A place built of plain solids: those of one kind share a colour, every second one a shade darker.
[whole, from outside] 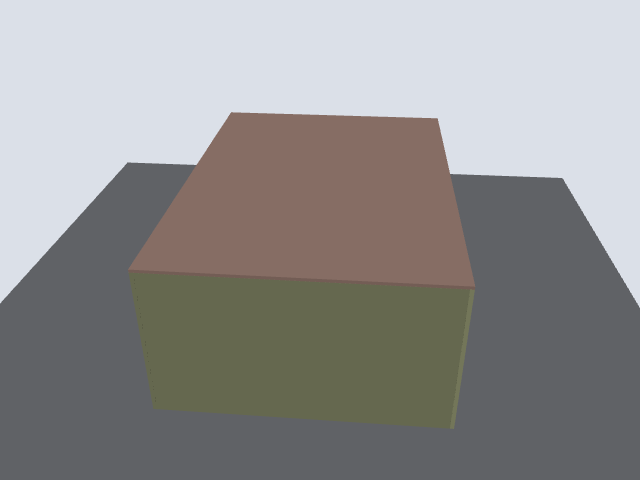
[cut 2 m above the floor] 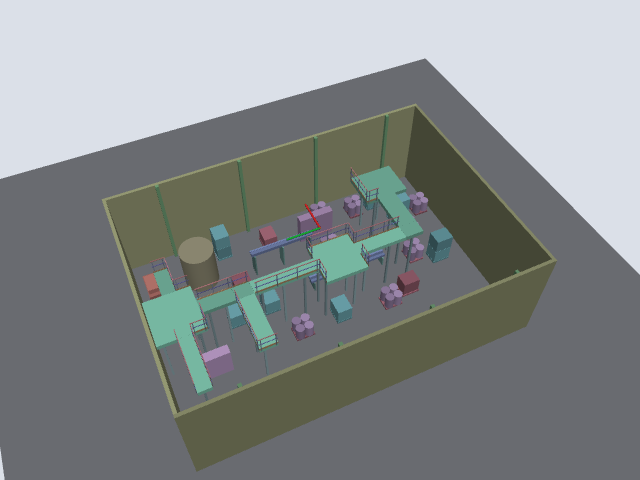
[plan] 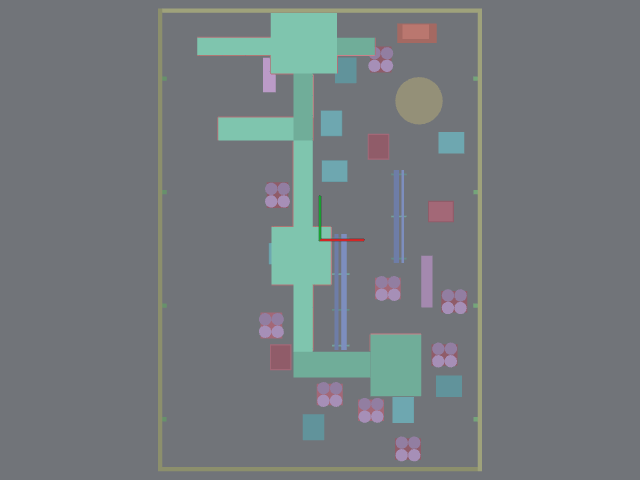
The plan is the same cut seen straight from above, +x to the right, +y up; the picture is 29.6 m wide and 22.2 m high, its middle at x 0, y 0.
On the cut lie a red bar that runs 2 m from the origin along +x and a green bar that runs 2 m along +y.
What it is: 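A plant hall; level steel catwalks 4.66 m over a floor that is never walked; the drop lies beside the walker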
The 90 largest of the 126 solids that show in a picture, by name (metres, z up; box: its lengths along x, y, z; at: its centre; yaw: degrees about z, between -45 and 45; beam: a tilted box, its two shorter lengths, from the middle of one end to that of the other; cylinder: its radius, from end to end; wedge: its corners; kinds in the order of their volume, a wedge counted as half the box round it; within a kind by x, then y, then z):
{
 "wall_1": {"box": [0.2, 21.41, 8.24], "at": [-7.4, 0.0, 4.07]},
 "wall_2": {"box": [14.6, 0.2, 8.24], "at": [0.0, -10.6, 4.07]},
 "wall_3": {"box": [14.6, 0.2, 8.24], "at": [0.0, 10.6, 4.07]},
 "wall_4": {"box": [0.2, 21.41, 8.24], "at": [7.4, 0.0, 4.07]},
 "roof_1": {"box": [15.0, 21.41, 0.16], "at": [0.0, 0.0, 8.27]},
 "tote_1": {"box": [1.16, 0.96, 1.0], "at": [-1.77, -0.63, 0.64]},
 "tote_2": {"box": [0.96, 1.16, 1.0], "at": [-0.3, -8.66, 0.64]},
 "tote_3": {"box": [0.96, 1.16, 1.0], "at": [-0.3, -8.66, 1.66]},
 "tote_4": {"box": [0.96, 1.16, 1.0], "at": [0.53, 5.39, 0.64]},
 "tote_5": {"box": [1.2, 1.0, 0.19], "at": [0.68, 3.19, 0.04]},
 "tote_6": {"box": [1.16, 0.96, 1.0], "at": [0.68, 3.19, 0.64]},
 "tote_7": {"box": [0.96, 1.16, 1.0], "at": [1.19, 7.85, 1.66]},
 "tote_8": {"box": [0.96, 1.16, 1.0], "at": [3.85, -7.86, 1.66]},
 "tote_9": {"box": [1.16, 0.96, 1.0], "at": [5.97, -6.77, 0.64]},
 "tote_10": {"box": [1.16, 0.96, 1.0], "at": [5.97, -6.77, 1.66]},
 "tote_11": {"box": [1.2, 1.0, 0.19], "at": [6.07, 4.49, 0.04]},
 "tote_12": {"box": [1.16, 0.96, 1.0], "at": [6.07, 4.49, 0.64]},
 "tote_13": {"box": [1.16, 0.96, 1.0], "at": [6.07, 4.49, 1.66]},
 "floor_1": {"box": [3.41, 0.8, 0.29], "at": [-3.98, 8.95, 4.52]},
 "floor_2": {"box": [3.48, 1.06, 0.29], "at": [-2.96, 5.13, 4.52]},
 "floor_3": {"box": [2.74, 2.66, 0.29], "at": [-0.88, -0.73, 4.52]},
 "floor_4": {"box": [0.89, 1.19, 0.29], "at": [-0.78, -5.76, 4.52]},
 "floor_5": {"box": [0.89, 3.11, 0.29], "at": [-0.78, -3.61, 4.52]},
 "floor_6": {"box": [0.89, 4.0, 0.29], "at": [-0.78, 2.6, 4.52]},
 "floor_7": {"box": [0.89, 1.06, 0.29], "at": [-0.78, 5.13, 4.52]},
 "floor_8": {"box": [0.89, 2.04, 0.29], "at": [-0.78, 6.68, 4.52]},
 "floor_9": {"box": [3.06, 2.8, 0.29], "at": [-0.74, 9.1, 4.52]},
 "floor_10": {"box": [2.66, 1.19, 0.29], "at": [1.0, -5.76, 4.52]},
 "floor_11": {"box": [1.75, 0.8, 0.29], "at": [1.66, 8.95, 4.52]},
 "floor_12": {"box": [2.36, 2.86, 0.29], "at": [3.51, -5.8, 4.52]},
 "tank_1": {"cylinder": 1.1, "from": [4.58, 6.44, 0.0], "to": [4.58, 6.44, 2.96]},
 "drum_1": {"cylinder": 0.28, "from": [-2.54, -4.24, 0.14], "to": [-2.54, -4.24, 1.02]},
 "drum_2": {"cylinder": 0.28, "from": [-2.54, -3.66, 0.14], "to": [-2.54, -3.66, 1.02]},
 "drum_3": {"cylinder": 0.28, "from": [-2.26, 1.79, 0.14], "to": [-2.26, 1.79, 1.02]},
 "drum_4": {"cylinder": 0.28, "from": [-2.26, 2.37, 0.14], "to": [-2.26, 2.37, 1.02]},
 "drum_5": {"cylinder": 0.28, "from": [-1.96, -4.24, 0.14], "to": [-1.96, -4.24, 1.02]},
 "drum_6": {"cylinder": 0.28, "from": [-1.96, -3.66, 0.14], "to": [-1.96, -3.66, 1.02]},
 "drum_7": {"cylinder": 0.28, "from": [-1.68, 1.79, 0.14], "to": [-1.68, 1.79, 1.02]},
 "drum_8": {"cylinder": 0.28, "from": [-1.68, 2.37, 0.14], "to": [-1.68, 2.37, 1.02]},
 "drum_9": {"cylinder": 0.28, "from": [0.16, -7.43, 0.14], "to": [0.16, -7.43, 1.02]},
 "drum_10": {"cylinder": 0.28, "from": [0.16, -6.86, 0.14], "to": [0.16, -6.86, 1.02]},
 "drum_11": {"cylinder": 0.28, "from": [0.74, -7.43, 0.14], "to": [0.74, -7.43, 1.02]},
 "drum_12": {"cylinder": 0.28, "from": [0.74, -6.86, 0.14], "to": [0.74, -6.86, 1.02]},
 "drum_13": {"cylinder": 0.28, "from": [2.07, -8.17, 0.14], "to": [2.07, -8.17, 1.02]},
 "drum_14": {"cylinder": 0.28, "from": [2.07, -7.59, 0.14], "to": [2.07, -7.59, 1.02]},
 "drum_15": {"cylinder": 0.28, "from": [2.52, 8.06, 0.14], "to": [2.52, 8.06, 1.02]},
 "drum_16": {"cylinder": 0.28, "from": [2.52, 8.64, 0.14], "to": [2.52, 8.64, 1.02]},
 "drum_17": {"cylinder": 0.28, "from": [2.65, -8.17, 0.14], "to": [2.65, -8.17, 1.02]},
 "drum_18": {"cylinder": 0.28, "from": [2.65, -7.59, 0.14], "to": [2.65, -7.59, 1.02]},
 "drum_19": {"cylinder": 0.28, "from": [2.85, -2.53, 0.14], "to": [2.85, -2.53, 1.02]},
 "drum_20": {"cylinder": 0.28, "from": [2.85, -1.95, 0.14], "to": [2.85, -1.95, 1.02]},
 "drum_21": {"cylinder": 0.28, "from": [3.1, 8.06, 0.14], "to": [3.1, 8.06, 1.02]},
 "drum_22": {"cylinder": 0.28, "from": [3.1, 8.64, 0.14], "to": [3.1, 8.64, 1.02]},
 "drum_23": {"cylinder": 0.28, "from": [3.43, -2.53, 0.14], "to": [3.43, -2.53, 1.02]},
 "drum_24": {"cylinder": 0.28, "from": [3.43, -1.95, 0.14], "to": [3.43, -1.95, 1.02]},
 "drum_25": {"cylinder": 0.28, "from": [3.78, -9.95, 0.14], "to": [3.78, -9.95, 1.02]},
 "drum_26": {"cylinder": 0.28, "from": [3.78, -9.37, 0.14], "to": [3.78, -9.37, 1.02]},
 "drum_27": {"cylinder": 0.28, "from": [4.36, -9.95, 0.14], "to": [4.36, -9.95, 1.02]},
 "drum_28": {"cylinder": 0.28, "from": [4.36, -9.37, 0.14], "to": [4.36, -9.37, 1.02]},
 "drum_29": {"cylinder": 0.28, "from": [5.47, -5.61, 0.14], "to": [5.47, -5.61, 1.02]},
 "drum_30": {"cylinder": 0.28, "from": [5.47, -5.03, 0.14], "to": [5.47, -5.03, 1.02]},
 "drum_31": {"cylinder": 0.28, "from": [5.92, -3.14, 0.14], "to": [5.92, -3.14, 1.02]},
 "drum_32": {"cylinder": 0.28, "from": [5.92, -2.56, 0.14], "to": [5.92, -2.56, 1.02]},
 "drum_33": {"cylinder": 0.28, "from": [6.05, -5.61, 0.14], "to": [6.05, -5.61, 1.02]},
 "drum_34": {"cylinder": 0.28, "from": [6.05, -5.03, 0.14], "to": [6.05, -5.03, 1.02]},
 "pal_1": {"box": [1.0, 1.2, 0.19], "at": [-2.25, -3.95, 0.05]},
 "pal_2": {"box": [1.0, 1.2, 0.19], "at": [-1.97, 2.08, 0.05]},
 "pal_3": {"box": [1.0, 1.2, 0.19], "at": [-1.82, -5.42, 0.05]},
 "pal_4": {"box": [0.9, 1.1, 1.02], "at": [-1.82, -5.42, 0.66]},
 "pal_5": {"box": [1.2, 1.0, 0.19], "at": [0.45, -7.14, 0.05]},
 "pal_6": {"box": [1.2, 1.0, 0.19], "at": [2.36, -7.88, 0.05]},
 "pal_7": {"box": [1.0, 1.2, 0.19], "at": [2.7, 4.31, 0.05]},
 "pal_8": {"box": [0.9, 1.1, 0.85], "at": [2.7, 4.31, 0.57]},
 "pal_9": {"box": [1.0, 1.2, 0.19], "at": [2.81, 8.35, 0.05]},
 "pal_10": {"box": [1.2, 1.0, 0.19], "at": [3.14, -2.24, 0.05]},
 "pal_11": {"box": [1.2, 1.0, 0.19], "at": [4.07, -9.66, 0.05]},
 "pal_12": {"box": [1.2, 1.0, 0.19], "at": [5.59, 1.31, 0.05]},
 "pal_13": {"box": [1.1, 0.9, 0.89], "at": [5.59, 1.31, 0.59]},
 "pal_14": {"box": [1.2, 1.0, 0.19], "at": [5.76, -5.32, 0.05]},
 "pal_15": {"box": [1.2, 1.0, 0.19], "at": [6.21, -2.85, 0.05]},
 "cab_1": {"box": [0.59, 1.6, 2.06], "at": [-2.34, 7.64, 0.98]},
 "cab_2": {"box": [0.52, 2.4, 2.17], "at": [4.94, -1.92, 1.03]},
 "mach_1": {"box": [1.23, 0.66, 0.37], "at": [4.43, 9.63, 1.42]},
 "mach_2": {"box": [1.83, 0.9, 1.29], "at": [4.49, 9.56, 0.59]},
 "pier_1": {"box": [0.21, 0.21, 7.84], "at": [7.2, -8.29, 3.87]},
 "pier_2": {"box": [0.21, 0.21, 7.84], "at": [7.2, -3.04, 3.87]},
 "pier_3": {"box": [0.21, 0.21, 7.84], "at": [7.2, 2.21, 3.87]},
 "pier_4": {"box": [0.21, 0.2, 7.84], "at": [7.2, 7.47, 3.87]},
 "pipe_1": {"box": [0.27, 5.37, 0.27], "at": [1.11, -2.4, 0.85]},
 "pipe_2": {"box": [0.24, 4.3, 0.24], "at": [3.53, 1.09, 1.98]}
}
